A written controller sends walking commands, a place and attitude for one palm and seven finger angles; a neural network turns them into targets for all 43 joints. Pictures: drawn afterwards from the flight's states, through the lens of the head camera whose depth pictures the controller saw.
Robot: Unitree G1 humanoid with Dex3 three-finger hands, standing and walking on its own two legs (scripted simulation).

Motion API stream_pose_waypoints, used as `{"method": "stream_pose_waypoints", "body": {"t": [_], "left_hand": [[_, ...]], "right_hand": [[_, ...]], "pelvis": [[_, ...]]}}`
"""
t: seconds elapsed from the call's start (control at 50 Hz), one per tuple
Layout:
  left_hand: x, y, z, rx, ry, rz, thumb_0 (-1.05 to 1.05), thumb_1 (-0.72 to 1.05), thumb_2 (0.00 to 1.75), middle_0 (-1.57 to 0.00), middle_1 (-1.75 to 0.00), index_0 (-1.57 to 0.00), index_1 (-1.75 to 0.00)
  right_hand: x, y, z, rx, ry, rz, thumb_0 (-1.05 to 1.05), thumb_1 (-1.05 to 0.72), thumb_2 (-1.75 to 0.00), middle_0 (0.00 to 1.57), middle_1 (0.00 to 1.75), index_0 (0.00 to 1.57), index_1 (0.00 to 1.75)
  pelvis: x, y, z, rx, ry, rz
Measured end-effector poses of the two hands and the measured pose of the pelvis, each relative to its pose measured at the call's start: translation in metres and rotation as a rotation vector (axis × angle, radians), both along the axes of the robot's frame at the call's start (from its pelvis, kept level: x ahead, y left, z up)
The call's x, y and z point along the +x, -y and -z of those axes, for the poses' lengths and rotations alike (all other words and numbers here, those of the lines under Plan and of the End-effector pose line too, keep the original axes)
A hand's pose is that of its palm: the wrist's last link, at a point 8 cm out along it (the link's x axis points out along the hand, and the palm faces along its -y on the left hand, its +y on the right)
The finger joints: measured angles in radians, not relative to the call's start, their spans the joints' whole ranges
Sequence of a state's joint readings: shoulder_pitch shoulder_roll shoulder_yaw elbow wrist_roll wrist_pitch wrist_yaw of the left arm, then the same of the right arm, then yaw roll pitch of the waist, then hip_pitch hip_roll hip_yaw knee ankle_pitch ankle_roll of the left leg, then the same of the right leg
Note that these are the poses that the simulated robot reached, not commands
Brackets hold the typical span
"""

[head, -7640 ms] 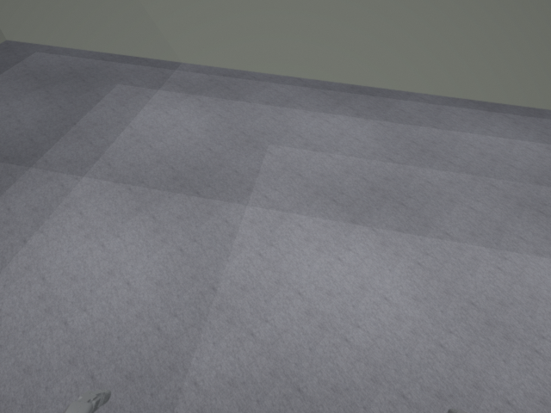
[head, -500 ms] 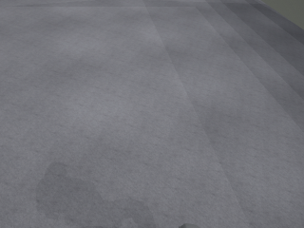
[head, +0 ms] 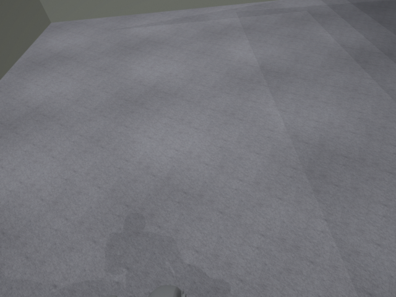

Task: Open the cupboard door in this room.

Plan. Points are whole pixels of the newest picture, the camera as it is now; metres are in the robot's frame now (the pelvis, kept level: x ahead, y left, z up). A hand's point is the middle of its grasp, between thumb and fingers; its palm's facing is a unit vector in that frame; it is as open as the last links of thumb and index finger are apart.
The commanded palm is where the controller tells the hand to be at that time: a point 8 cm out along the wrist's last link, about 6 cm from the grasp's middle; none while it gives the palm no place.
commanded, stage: turn or walk to find it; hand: left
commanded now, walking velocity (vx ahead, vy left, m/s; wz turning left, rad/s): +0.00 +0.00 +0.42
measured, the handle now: out of the picture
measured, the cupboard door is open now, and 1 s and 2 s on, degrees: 0 0 0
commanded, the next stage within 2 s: none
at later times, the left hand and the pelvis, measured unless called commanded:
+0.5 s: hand out of the picture -0.07 +0.27 -0.18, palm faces +0.29 -0.92 -0.24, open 7.4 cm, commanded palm none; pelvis -0.05 +0.05 +0.00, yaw +13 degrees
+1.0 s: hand out of the picture -0.07 +0.19 -0.14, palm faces +0.43 -0.86 -0.28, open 7.4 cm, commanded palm none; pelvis -0.07 -0.02 +0.00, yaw +26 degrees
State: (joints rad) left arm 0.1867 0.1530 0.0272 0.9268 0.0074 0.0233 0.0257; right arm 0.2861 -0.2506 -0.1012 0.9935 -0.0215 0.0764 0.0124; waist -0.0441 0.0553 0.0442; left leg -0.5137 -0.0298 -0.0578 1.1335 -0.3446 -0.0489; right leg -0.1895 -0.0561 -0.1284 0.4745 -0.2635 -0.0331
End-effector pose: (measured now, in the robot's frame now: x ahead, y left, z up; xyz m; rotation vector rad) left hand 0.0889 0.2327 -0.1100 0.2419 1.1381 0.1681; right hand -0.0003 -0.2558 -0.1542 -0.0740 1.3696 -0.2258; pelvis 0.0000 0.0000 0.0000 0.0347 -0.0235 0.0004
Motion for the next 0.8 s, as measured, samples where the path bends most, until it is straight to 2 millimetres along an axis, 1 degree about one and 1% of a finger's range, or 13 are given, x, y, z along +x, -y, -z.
{"method": "stream_pose_waypoints", "body": {"t": [0.1, 0.18, 0.24, 0.32, 0.36, 0.4, 0.44, 0.5, 0.56, 0.6, 0.64, 0.7, 0.8], "left_hand": [[-0.043, -0.002, 0.006, -0.013, -0.038, -0.089, 0.01, 0.9, 0.9, -0.2, -0.3, -0.2, -0.3], [-0.082, -0.012, 0.015, -0.025, -0.089, -0.159, 0.01, 0.9, 0.9, -0.2, -0.3, -0.21, -0.3], [-0.112, -0.024, 0.023, -0.037, -0.132, -0.21, 0.01, 0.9, 0.9, -0.2, -0.3, -0.21, -0.3], [-0.153, -0.048, 0.042, -0.058, -0.183, -0.279, 0.01, 0.9, 0.9, -0.2, -0.3, -0.21, -0.3], [-0.169, -0.06, 0.05, -0.063, -0.212, -0.309, 0.01, 0.9, 0.9, -0.2, -0.3, -0.2, -0.3], [-0.179, -0.069, 0.05, -0.062, -0.234, -0.323, 0.01, 0.9, 0.9, -0.2, -0.3, -0.2, -0.3], [-0.183, -0.076, 0.046, -0.063, -0.234, -0.336, 0.01, 0.91, 0.9, -0.2, -0.3, -0.2, -0.3], [-0.179, -0.084, 0.038, -0.063, -0.19, -0.348, 0.01, 0.91, 0.9, -0.2, -0.3, -0.2, -0.3], [-0.172, -0.087, 0.032, -0.055, -0.138, -0.352, 0.01, 0.91, 0.9, -0.2, -0.3, -0.2, -0.3], [-0.166, -0.087, 0.028, -0.047, -0.109, -0.353, 0.01, 0.91, 0.9, -0.2, -0.3, -0.2, -0.3], [-0.16, -0.085, 0.025, -0.039, -0.083, -0.352, 0.01, 0.91, 0.9, -0.2, -0.3, -0.2, -0.3], [-0.15, -0.077, 0.02, -0.026, -0.047, -0.346, 0.01, 0.91, 0.9, -0.2, -0.3, -0.2, -0.3], [-0.138, -0.052, 0.013, 0.001, 0.016, -0.343, 0.01, 0.91, 0.9, -0.2, -0.3, -0.2, -0.3]], "right_hand": [[0.013, 0.007, -0.003, -0.021, -0.015, -0.08, 0.01, -0.91, -0.9, 0.19, 0.3, 0.2, 0.3], [0.036, 0.0, -0.007, -0.04, -0.001, -0.154, 0.01, -0.91, -0.9, 0.19, 0.3, 0.2, 0.3], [0.061, -0.015, -0.011, -0.054, 0.042, -0.217, 0.01, -0.91, -0.9, 0.19, 0.3, 0.2, 0.3], [0.095, -0.044, -0.015, -0.079, 0.14, -0.301, 0.01, -0.91, -0.9, 0.19, 0.3, 0.2, 0.3], [0.106, -0.061, -0.02, -0.083, 0.188, -0.334, 0.01, -0.91, -0.9, 0.19, 0.3, 0.2, 0.3], [0.112, -0.075, -0.028, -0.08, 0.221, -0.36, 0.01, -0.91, -0.9, 0.19, 0.3, 0.2, 0.3], [0.112, -0.086, -0.035, -0.079, 0.237, -0.377, 0.0, -0.91, -0.9, 0.19, 0.3, 0.2, 0.3], [0.108, -0.097, -0.039, -0.069, 0.233, -0.401, 0.0, -0.91, -0.9, 0.2, 0.3, 0.2, 0.3], [0.1, -0.101, -0.038, -0.053, 0.222, -0.41, 0.0, -0.9, -0.9, 0.2, 0.3, 0.2, 0.3], [0.093, -0.1, -0.035, -0.043, 0.209, -0.41, 0.0, -0.9, -0.9, 0.2, 0.3, 0.2, 0.3], [0.084, -0.096, -0.031, -0.033, 0.191, -0.407, 0.0, -0.9, -0.9, 0.2, 0.3, 0.2, 0.3], [0.069, -0.084, -0.023, -0.021, 0.155, -0.4, 0.0, -0.9, -0.9, 0.2, 0.3, 0.2, 0.3], [0.046, -0.053, -0.002, 0.002, 0.08, -0.394, 0.01, -0.9, -0.9, 0.2, 0.3, 0.2, 0.3]], "pelvis": [[-0.006, 0.001, 0.0, -0.002, 0.001, -0.059], [-0.013, -0.005, 0.001, -0.004, -0.001, -0.101], [-0.019, -0.014, 0.004, -0.008, -0.003, -0.128], [-0.028, -0.033, 0.014, -0.034, -0.003, -0.17], [-0.034, -0.041, 0.017, -0.024, 0.003, -0.179], [-0.038, -0.045, 0.014, -0.032, 0.008, -0.181], [-0.041, -0.049, 0.009, -0.047, 0.009, -0.198], [-0.047, -0.052, 0.003, -0.059, 0.008, -0.225], [-0.051, -0.052, 0.0, -0.058, 0.005, -0.245], [-0.054, -0.05, -0.001, -0.055, 0.003, -0.26], [-0.057, -0.046, 0.0, -0.05, 0.0, -0.274], [-0.062, -0.037, 0.002, -0.043, -0.005, -0.297], [-0.068, -0.013, 0.009, -0.025, -0.017, -0.34]]}}
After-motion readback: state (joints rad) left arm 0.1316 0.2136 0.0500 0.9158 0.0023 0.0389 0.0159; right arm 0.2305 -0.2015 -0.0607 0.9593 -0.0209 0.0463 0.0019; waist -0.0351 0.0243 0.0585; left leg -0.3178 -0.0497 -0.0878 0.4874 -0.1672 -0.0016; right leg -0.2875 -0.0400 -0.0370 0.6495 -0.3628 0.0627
